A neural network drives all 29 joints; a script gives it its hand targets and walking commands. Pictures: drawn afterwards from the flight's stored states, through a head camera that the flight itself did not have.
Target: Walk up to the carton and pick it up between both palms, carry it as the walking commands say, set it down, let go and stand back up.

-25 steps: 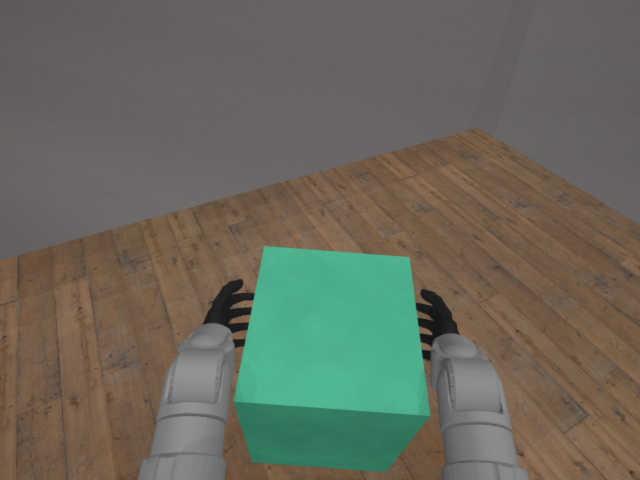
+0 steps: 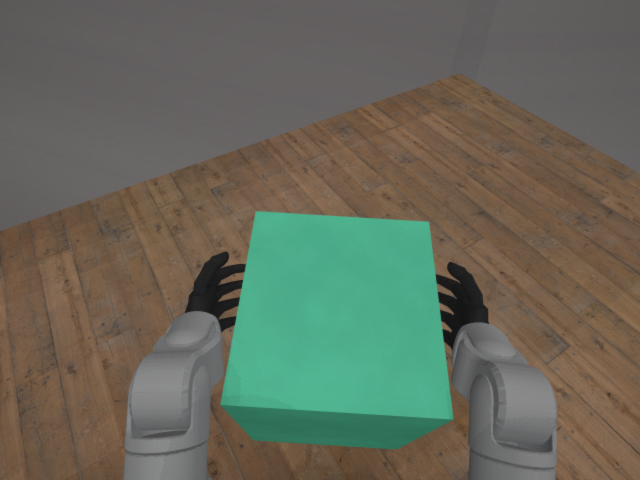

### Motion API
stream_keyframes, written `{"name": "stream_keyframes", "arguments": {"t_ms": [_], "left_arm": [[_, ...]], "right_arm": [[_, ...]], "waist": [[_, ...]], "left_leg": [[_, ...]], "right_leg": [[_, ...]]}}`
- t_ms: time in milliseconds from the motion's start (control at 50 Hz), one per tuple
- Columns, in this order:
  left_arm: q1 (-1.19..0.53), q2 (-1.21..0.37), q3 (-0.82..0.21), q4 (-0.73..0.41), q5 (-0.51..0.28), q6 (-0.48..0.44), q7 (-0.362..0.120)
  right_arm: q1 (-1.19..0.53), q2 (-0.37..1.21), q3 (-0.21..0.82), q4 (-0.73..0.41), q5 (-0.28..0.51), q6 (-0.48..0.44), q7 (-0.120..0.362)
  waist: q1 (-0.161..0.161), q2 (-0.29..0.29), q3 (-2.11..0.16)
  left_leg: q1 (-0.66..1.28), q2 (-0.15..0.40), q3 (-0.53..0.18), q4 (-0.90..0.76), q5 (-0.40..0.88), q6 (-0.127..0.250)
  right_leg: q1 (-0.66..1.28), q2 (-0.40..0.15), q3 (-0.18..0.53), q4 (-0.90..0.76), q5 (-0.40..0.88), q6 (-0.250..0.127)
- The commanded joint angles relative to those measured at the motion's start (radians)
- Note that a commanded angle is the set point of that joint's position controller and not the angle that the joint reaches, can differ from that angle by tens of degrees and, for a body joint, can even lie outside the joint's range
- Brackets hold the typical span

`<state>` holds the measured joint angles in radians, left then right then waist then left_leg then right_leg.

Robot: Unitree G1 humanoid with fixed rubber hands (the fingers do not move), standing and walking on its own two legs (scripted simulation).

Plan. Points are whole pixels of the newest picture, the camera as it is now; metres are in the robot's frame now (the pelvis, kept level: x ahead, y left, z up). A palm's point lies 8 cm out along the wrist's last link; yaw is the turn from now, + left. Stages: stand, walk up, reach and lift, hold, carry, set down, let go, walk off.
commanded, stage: carry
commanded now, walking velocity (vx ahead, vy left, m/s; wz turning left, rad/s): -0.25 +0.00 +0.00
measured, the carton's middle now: (332, 341) +0.29 -0.01 +0.02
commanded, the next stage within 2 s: none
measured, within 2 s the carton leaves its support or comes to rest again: neither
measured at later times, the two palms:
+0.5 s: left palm out of the picture +0.11 +0.13 +0.10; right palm out of the picture +0.09 -0.16 +0.08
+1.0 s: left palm out of the picture -0.11 +0.20 +0.09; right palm out of the picture -0.10 -0.09 +0.09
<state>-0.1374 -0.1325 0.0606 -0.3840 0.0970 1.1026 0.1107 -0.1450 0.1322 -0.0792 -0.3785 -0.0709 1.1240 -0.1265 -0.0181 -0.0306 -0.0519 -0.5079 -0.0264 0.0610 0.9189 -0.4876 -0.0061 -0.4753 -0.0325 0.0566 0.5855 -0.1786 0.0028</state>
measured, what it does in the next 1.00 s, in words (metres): walks backwards: left foot, then right foot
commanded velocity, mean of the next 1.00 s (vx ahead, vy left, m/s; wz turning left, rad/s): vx -0.25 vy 0.00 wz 0.00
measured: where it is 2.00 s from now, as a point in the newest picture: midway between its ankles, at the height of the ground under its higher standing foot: outside the picture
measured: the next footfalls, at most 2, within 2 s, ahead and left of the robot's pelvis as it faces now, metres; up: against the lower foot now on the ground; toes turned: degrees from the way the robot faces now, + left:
left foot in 0.12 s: -0.01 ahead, +0.13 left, +0.00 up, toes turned +5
right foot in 0.48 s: -0.15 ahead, -0.09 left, +0.00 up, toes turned -9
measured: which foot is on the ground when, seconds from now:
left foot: up 0.00-0.10, down 0.12-0.48, up 0.50-0.90, down 0.92-1.00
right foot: down 0.00-0.12, up 0.14-0.46, down 0.48-0.92, up 0.94-1.00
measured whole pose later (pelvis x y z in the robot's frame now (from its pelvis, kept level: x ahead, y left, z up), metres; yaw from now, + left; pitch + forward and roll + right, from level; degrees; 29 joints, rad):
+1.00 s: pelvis -0.34 +0.04 +0.00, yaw -1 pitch +3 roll +0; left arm 0.03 -0.13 0.05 -0.50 0.05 1.20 0.15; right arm -0.02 0.13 0.00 -0.45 -0.05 1.21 -0.15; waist 0.02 -0.02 -0.09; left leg -0.27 0.03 0.08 0.55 -0.32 0.02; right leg -0.59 -0.04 -0.07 0.83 -0.39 0.01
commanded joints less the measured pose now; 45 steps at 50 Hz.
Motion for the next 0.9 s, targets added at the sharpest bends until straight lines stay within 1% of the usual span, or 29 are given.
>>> {"name": "stream_keyframes", "arguments": {"t_ms": [0, 40, 60, 80, 100, 120, 140, 160, 180, 240, 280, 340, 380, 400, 420, 440, 460, 480, 500, 540, 580, 600, 660, 720, 780, 820, 840, 860, 880], "left_arm": [[-0.316, -0.835, -0.579, -0.196, -0.293, 0.055, -0.096], [-0.294, -0.804, -0.578, -0.217, -0.295, 0.074, -0.074], [-0.266, -0.781, -0.571, -0.203, -0.290, 0.085, -0.063], [-0.250, -0.760, -0.565, -0.183, -0.285, 0.094, -0.057], [-0.241, -0.740, -0.559, -0.177, -0.282, 0.107, -0.054], [-0.243, -0.741, -0.556, -0.153, -0.281, 0.113, -0.053], [-0.247, -0.747, -0.552, -0.113, -0.282, 0.120, -0.053], [-0.277, -0.780, -0.573, -0.112, -0.298, 0.120, -0.064], [-0.322, -0.817, -0.596, -0.129, -0.324, 0.115, -0.076], [-0.418, -0.886, -0.651, -0.206, -0.369, 0.096, -0.083], [-0.356, -0.851, -0.643, -0.183, -0.352, 0.096, -0.070], [-0.266, -0.762, -0.622, -0.153, -0.330, 0.114, -0.053], [-0.230, -0.746, -0.603, -0.126, -0.316, 0.123, -0.053], [-0.219, -0.755, -0.597, -0.122, -0.314, 0.123, -0.056], [-0.223, -0.762, -0.589, -0.123, -0.310, 0.122, -0.061], [-0.221, -0.777, -0.580, -0.123, -0.308, 0.117, -0.068], [-0.223, -0.778, -0.569, -0.116, -0.304, 0.111, -0.078], [-0.234, -0.801, -0.566, -0.133, -0.305, 0.099, -0.085], [-0.246, -0.836, -0.572, -0.149, -0.314, 0.087, -0.088], [-0.268, -0.880, -0.566, -0.171, -0.315, 0.071, -0.099], [-0.267, -0.872, -0.567, -0.206, -0.303, 0.051, -0.099], [-0.242, -0.859, -0.559, -0.205, -0.300, 0.051, -0.097], [-0.175, -0.774, -0.555, -0.193, -0.280, 0.064, -0.083], [-0.164, -0.734, -0.552, -0.186, -0.280, 0.079, -0.083], [-0.182, -0.745, -0.560, -0.194, -0.301, 0.088, -0.095], [-0.197, -0.760, -0.578, -0.204, -0.316, 0.089, -0.098], [-0.186, -0.764, -0.589, -0.200, -0.317, 0.089, -0.096], [-0.195, -0.771, -0.603, -0.210, -0.323, 0.088, -0.095], [-0.222, -0.771, -0.617, -0.227, -0.331, 0.085, -0.095]], "right_arm": [[-0.383, 0.901, 0.680, -0.196, 0.343, 0.047, 0.117], [-0.306, 0.862, 0.641, -0.186, 0.327, 0.069, 0.099], [-0.258, 0.837, 0.613, -0.156, 0.313, 0.082, 0.093], [-0.242, 0.803, 0.593, -0.140, 0.299, 0.091, 0.091], [-0.214, 0.761, 0.569, -0.117, 0.283, 0.100, 0.088], [-0.197, 0.770, 0.566, -0.095, 0.277, 0.104, 0.089], [-0.211, 0.764, 0.560, -0.093, 0.271, 0.111, 0.091], [-0.238, 0.787, 0.567, -0.111, 0.269, 0.107, 0.091], [-0.283, 0.810, 0.570, -0.143, 0.269, 0.094, 0.090], [-0.325, 0.847, 0.555, -0.184, 0.274, 0.067, 0.094], [-0.258, 0.811, 0.545, -0.162, 0.254, 0.068, 0.086], [-0.150, 0.748, 0.531, -0.113, 0.231, 0.086, 0.069], [-0.147, 0.729, 0.541, -0.106, 0.231, 0.094, 0.070], [-0.158, 0.735, 0.554, -0.117, 0.239, 0.095, 0.072], [-0.171, 0.747, 0.573, -0.125, 0.248, 0.094, 0.074], [-0.204, 0.759, 0.595, -0.157, 0.260, 0.088, 0.076], [-0.249, 0.770, 0.618, -0.189, 0.271, 0.086, 0.080], [-0.314, 0.793, 0.642, -0.229, 0.295, 0.081, 0.088], [-0.344, 0.829, 0.659, -0.234, 0.315, 0.072, 0.092], [-0.412, 0.889, 0.701, -0.255, 0.344, 0.056, 0.104], [-0.395, 0.905, 0.719, -0.254, 0.358, 0.047, 0.110], [-0.356, 0.894, 0.712, -0.241, 0.355, 0.049, 0.107], [-0.209, 0.835, 0.666, -0.149, 0.318, 0.068, 0.095], [-0.202, 0.797, 0.658, -0.156, 0.303, 0.080, 0.088], [-0.226, 0.801, 0.660, -0.182, 0.293, 0.082, 0.080], [-0.216, 0.807, 0.654, -0.193, 0.283, 0.081, 0.075], [-0.200, 0.803, 0.646, -0.195, 0.281, 0.080, 0.076], [-0.198, 0.806, 0.638, -0.191, 0.280, 0.079, 0.077], [-0.202, 0.810, 0.628, -0.187, 0.279, 0.076, 0.079]], "waist": [[0.035, -0.132, -0.343], [0.029, -0.127, -0.373], [0.027, -0.089, -0.378], [0.022, 0.013, -0.358], [0.017, 0.309, -0.327], [0.017, 0.320, -0.286], [0.009, 0.213, -0.262], [0.013, 0.152, -0.231], [0.020, 0.110, -0.202], [0.027, 0.160, -0.133], [0.026, 0.188, -0.183], [0.019, 0.272, -0.275], [0.023, 0.269, -0.293], [0.030, 0.239, -0.304], [0.032, 0.189, -0.318], [0.033, 0.119, -0.317], [0.029, -0.114, -0.283], [0.034, -0.302, -0.234], [0.037, -0.244, -0.238], [0.037, -0.134, -0.187], [0.031, -0.080, -0.188], [0.027, -0.076, -0.201], [0.024, -0.071, -0.272], [0.028, -0.162, -0.290], [0.034, -0.228, -0.284], [0.027, -0.232, -0.287], [0.022, -0.180, -0.297], [0.023, -0.132, -0.296], [0.022, -0.001, -0.287]], "left_leg": [[0.095, 0.013, 0.022, -0.140, 0.060, 0.001], [0.202, -0.001, 0.059, -0.349, 0.114, 0.002], [0.288, 0.020, 0.049, -0.460, 0.159, 0.004], [0.389, 0.134, -0.087, -0.532, 0.226, 0.034], [0.460, 0.411, -0.385, -0.584, 0.567, 0.122], [0.345, 0.507, -0.349, -0.579, 0.758, 0.194], [0.276, 0.456, -0.250, -0.556, 0.746, 0.234], [0.202, 0.400, -0.186, -0.547, 0.673, 0.231], [0.152, 0.338, -0.141, -0.546, 0.611, 0.196], [0.129, 0.264, -0.047, -0.559, 0.398, 0.127], [0.206, 0.264, -0.067, -0.547, 0.432, 0.125], [0.313, 0.327, -0.167, -0.516, 0.622, 0.175], [0.338, 0.326, -0.176, -0.496, 0.663, 0.173], [0.351, 0.310, -0.169, -0.480, 0.646, 0.154], [0.313, 0.286, -0.144, -0.458, 0.609, 0.121], [0.209, 0.250, -0.114, -0.426, 0.514, 0.068], [0.014, 0.165, -0.051, -0.323, 0.271, 0.013], [-0.147, 0.100, 0.024, -0.129, -0.018, -0.015], [-0.119, 0.097, -0.017, 0.075, -0.074, -0.009], [-0.083, 0.060, -0.091, 0.255, 0.052, -0.005], [-0.078, 0.046, -0.091, 0.307, 0.109, -0.023], [-0.089, 0.040, -0.081, 0.310, 0.106, -0.026], [-0.098, 0.035, -0.032, 0.183, 0.045, -0.044], [-0.016, 0.022, 0.007, 0.017, -0.027, -0.040], [0.061, 0.006, 0.031, -0.155, -0.034, -0.027], [0.136, 0.000, 0.050, -0.332, 0.046, -0.016], [0.209, 0.007, 0.061, -0.478, 0.141, -0.011], [0.291, 0.051, 0.023, -0.551, 0.183, -0.002], [0.373, 0.155, -0.091, -0.586, 0.206, 0.024]], "right_leg": [[0.196, -0.191, 0.116, -0.132, 0.372, -0.115], [0.191, -0.177, 0.116, -0.116, 0.289, -0.104], [0.142, -0.154, 0.095, -0.085, 0.217, -0.078], [0.010, -0.102, 0.038, 0.009, 0.050, -0.036], [-0.217, 0.009, -0.063, 0.212, -0.290, 0.014], [-0.212, 0.028, -0.084, 0.473, -0.460, 0.015], [-0.164, 0.022, -0.046, 0.621, -0.407, 0.016], [-0.132, 0.017, -0.052, 0.698, -0.320, 0.022], [-0.120, 0.025, -0.051, 0.722, -0.276, 0.015], [-0.139, 0.038, -0.102, 0.657, -0.209, 0.024], [-0.098, 0.044, -0.130, 0.513, -0.233, 0.032], [0.003, 0.038, -0.151, 0.249, -0.302, 0.026], [0.059, 0.047, -0.160, 0.066, -0.276, 0.019], [0.109, 0.057, -0.173, -0.080, -0.220, 0.015], [0.193, 0.027, -0.165, -0.196, -0.119, 0.011], [0.294, -0.063, -0.071, -0.239, -0.065, -0.003], [0.381, -0.222, 0.124, -0.243, 0.149, -0.042], [0.390, -0.375, 0.247, -0.235, 0.469, -0.119], [0.319, -0.394, 0.179, -0.213, 0.554, -0.178], [0.190, -0.292, 0.029, -0.244, 0.348, -0.164], [0.180, -0.234, -0.026, -0.207, 0.283, -0.140], [0.203, -0.230, -0.012, -0.197, 0.282, -0.131], [0.334, -0.248, 0.031, -0.156, 0.454, -0.143], [0.340, -0.258, 0.088, -0.170, 0.499, -0.151], [0.329, -0.249, 0.100, -0.212, 0.357, -0.135], [0.310, -0.232, 0.084, -0.214, 0.249, -0.114], [0.286, -0.218, 0.062, -0.205, 0.183, -0.087], [0.220, -0.191, 0.030, -0.186, 0.114, -0.045], [0.103, -0.148, -0.027, -0.109, 0.030, -0.001]]}}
